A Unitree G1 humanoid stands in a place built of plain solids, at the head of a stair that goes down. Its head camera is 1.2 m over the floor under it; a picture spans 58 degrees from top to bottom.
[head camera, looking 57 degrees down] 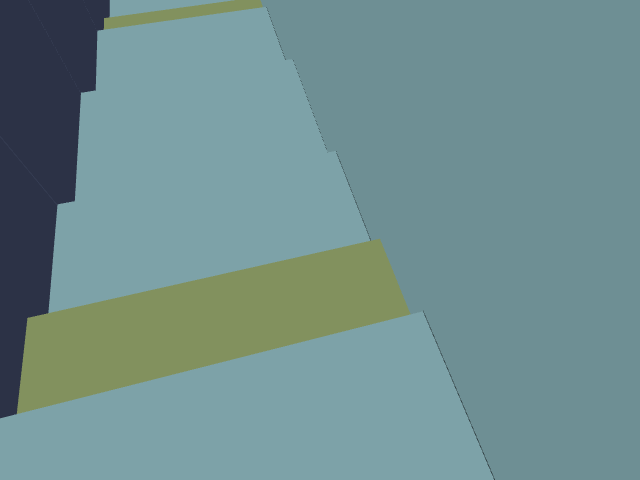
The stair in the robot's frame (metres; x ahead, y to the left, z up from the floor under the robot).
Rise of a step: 0.12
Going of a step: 0.46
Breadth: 1.21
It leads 15 degrees to the left of straight ahead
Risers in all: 3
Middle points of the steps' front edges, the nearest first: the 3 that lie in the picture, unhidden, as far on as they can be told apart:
0.37 0.28 0.00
0.71 0.37 -0.12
1.27 0.51 -0.24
